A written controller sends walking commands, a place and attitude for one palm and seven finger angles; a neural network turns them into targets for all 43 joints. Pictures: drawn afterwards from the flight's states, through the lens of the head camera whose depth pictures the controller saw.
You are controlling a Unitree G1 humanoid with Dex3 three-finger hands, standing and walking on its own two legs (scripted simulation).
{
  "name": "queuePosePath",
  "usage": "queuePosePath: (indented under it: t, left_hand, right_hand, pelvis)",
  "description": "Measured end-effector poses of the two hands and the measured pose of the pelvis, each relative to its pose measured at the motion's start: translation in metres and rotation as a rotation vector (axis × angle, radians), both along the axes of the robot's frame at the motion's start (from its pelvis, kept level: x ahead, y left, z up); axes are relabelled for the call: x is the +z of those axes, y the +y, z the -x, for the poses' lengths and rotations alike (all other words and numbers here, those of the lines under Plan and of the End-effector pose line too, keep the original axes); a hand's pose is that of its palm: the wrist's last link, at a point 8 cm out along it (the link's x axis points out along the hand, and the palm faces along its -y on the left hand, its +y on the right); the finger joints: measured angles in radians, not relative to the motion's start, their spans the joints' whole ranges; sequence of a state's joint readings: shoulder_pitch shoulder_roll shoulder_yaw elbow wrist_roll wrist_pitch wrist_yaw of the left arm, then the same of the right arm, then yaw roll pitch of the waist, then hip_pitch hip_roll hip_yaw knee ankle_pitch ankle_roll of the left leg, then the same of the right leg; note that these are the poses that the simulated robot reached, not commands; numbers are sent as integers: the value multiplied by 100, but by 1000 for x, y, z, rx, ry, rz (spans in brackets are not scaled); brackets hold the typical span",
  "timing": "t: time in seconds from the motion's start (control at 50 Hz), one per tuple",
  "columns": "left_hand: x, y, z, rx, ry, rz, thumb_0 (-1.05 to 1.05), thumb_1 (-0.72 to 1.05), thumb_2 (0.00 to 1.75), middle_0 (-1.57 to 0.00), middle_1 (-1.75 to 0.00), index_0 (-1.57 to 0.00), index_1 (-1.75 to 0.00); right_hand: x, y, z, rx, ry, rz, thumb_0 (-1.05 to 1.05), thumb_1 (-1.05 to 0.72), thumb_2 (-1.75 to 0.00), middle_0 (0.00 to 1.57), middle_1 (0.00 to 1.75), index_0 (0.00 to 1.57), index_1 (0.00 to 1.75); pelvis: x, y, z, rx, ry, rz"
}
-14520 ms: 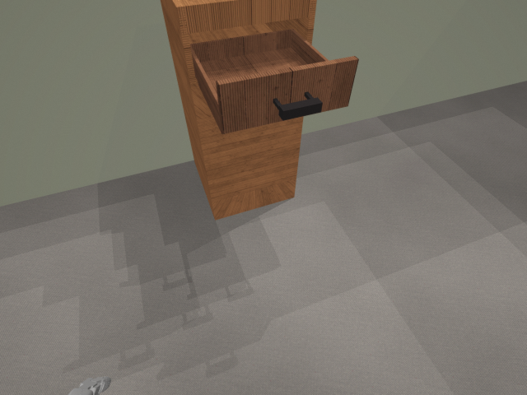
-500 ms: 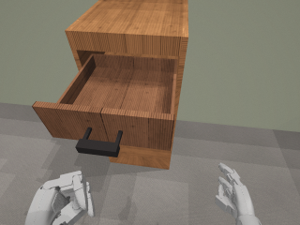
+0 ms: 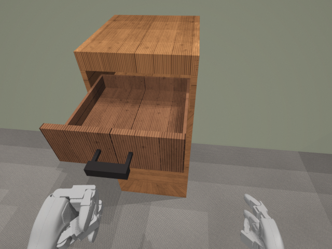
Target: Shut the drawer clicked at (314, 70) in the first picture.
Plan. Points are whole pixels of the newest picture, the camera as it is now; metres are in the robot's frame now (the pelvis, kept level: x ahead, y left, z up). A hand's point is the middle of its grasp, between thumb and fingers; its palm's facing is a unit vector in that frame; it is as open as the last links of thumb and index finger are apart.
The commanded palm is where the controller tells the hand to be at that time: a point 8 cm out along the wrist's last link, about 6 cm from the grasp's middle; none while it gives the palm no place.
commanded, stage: raise the hand and make a fist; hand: left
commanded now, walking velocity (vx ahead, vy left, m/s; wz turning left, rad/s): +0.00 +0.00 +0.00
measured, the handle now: (110, 162) +0.32 +0.18 +0.06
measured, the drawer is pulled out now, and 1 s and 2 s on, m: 0.30 0.30 0.30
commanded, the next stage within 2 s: bring the fist close to the handle in 0.22 s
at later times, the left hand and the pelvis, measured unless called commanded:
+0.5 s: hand (100, 216) +0.15 +0.13 +0.13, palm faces +0.02 -0.99 -0.10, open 3.2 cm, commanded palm +0.10 +0.19 +0.14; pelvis +0.02 -0.04 +0.01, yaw +1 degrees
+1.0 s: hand (110, 213) +0.18 +0.13 +0.09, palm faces -0.03 -1.00 -0.05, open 3.2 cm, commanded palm +0.15 +0.19 +0.09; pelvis +0.01 -0.02 +0.00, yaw +1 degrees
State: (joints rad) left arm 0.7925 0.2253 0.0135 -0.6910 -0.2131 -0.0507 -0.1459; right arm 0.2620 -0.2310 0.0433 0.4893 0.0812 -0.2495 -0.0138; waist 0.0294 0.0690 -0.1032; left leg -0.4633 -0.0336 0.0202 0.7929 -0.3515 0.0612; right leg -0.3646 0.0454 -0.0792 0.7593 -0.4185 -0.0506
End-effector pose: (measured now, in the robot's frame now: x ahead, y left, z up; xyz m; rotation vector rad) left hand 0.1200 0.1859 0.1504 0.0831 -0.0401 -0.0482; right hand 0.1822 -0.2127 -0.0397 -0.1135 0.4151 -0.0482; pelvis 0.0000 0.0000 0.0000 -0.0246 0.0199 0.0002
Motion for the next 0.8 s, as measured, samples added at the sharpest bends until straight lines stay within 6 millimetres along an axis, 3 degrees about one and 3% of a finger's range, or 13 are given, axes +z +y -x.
queuePosePath:
  t: [0.26, 0.5, 0.8]
  left_hand:
    - [6, 0, -5, 54, -21, -38, 1, 89, 89, -140, -160, -140, -160]
    - [-15, 0, -10, 73, 62, -21, 1, 89, 89, -140, -160, -140, -160]
    - [-40, 1, -29, 43, 67, -1, 1, 89, 89, -140, -160, -140, -160]
  right_hand:
    - [2, -20, -16, 5, -33, -4, 2, -91, -90, 20, 30, 20, 30]
    - [3, -35, -32, 2, -37, 7, 2, -91, -90, 20, 30, 20, 30]
    - [-13, -48, -17, -32, 53, 37, 2, -91, -90, 20, 30, 20, 30]
  pelvis:
    - [4, -22, -9, 9, -5, -5]
    - [7, -36, -19, 14, 11, -16]
    - [3, -34, -18, 11, 49, -20]
